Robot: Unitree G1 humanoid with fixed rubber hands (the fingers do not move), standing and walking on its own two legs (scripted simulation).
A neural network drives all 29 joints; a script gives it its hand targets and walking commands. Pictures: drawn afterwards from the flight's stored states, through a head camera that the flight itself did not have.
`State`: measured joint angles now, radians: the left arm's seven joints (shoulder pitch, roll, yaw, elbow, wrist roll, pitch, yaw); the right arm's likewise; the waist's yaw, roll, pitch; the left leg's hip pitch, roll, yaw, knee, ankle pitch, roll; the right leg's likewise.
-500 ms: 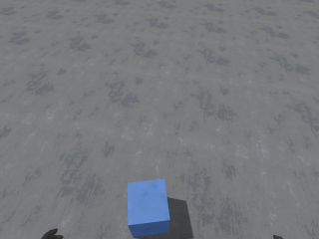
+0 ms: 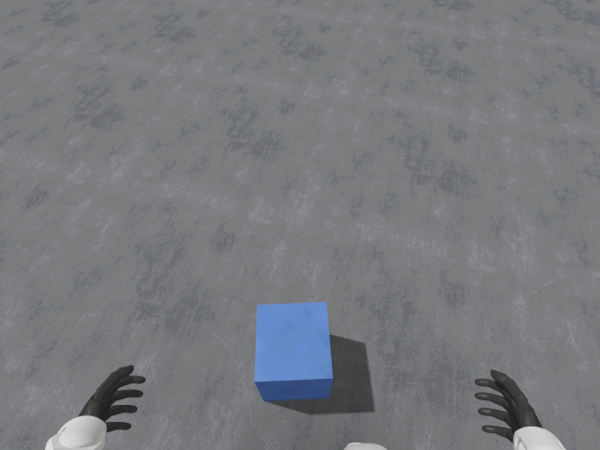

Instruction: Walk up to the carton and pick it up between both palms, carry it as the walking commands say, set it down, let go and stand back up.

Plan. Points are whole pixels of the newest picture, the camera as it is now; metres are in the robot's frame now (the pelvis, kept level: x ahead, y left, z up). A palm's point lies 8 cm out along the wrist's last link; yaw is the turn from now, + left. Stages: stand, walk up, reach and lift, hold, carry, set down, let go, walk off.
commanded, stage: reach and lift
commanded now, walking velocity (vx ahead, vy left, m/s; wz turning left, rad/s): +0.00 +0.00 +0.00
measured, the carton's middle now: (294, 353) +0.44 +0.01 -0.64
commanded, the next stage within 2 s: none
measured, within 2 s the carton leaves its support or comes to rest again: neither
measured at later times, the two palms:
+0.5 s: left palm (137, 363) +0.29 +0.25 -0.14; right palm (464, 370) +0.24 -0.26 -0.14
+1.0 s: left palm (180, 306) +0.40 +0.21 -0.18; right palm (406, 306) +0.38 -0.21 -0.19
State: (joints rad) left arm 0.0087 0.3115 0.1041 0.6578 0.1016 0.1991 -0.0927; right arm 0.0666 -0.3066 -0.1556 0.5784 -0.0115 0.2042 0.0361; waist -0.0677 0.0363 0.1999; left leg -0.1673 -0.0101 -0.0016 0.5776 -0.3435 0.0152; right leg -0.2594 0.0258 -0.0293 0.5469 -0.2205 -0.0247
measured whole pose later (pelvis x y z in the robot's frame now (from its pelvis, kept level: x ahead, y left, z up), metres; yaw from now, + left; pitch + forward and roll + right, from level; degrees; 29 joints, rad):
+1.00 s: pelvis -0.06 +0.01 -0.09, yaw +1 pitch +32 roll +1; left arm -0.94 0.29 0.21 0.87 -0.04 0.19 0.00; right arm -0.85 -0.25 -0.25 0.75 0.03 0.20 -0.05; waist -0.03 0.01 0.06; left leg -1.27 -0.05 0.02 1.09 -0.39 0.03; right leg -1.34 -0.02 -0.02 1.01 -0.24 -0.01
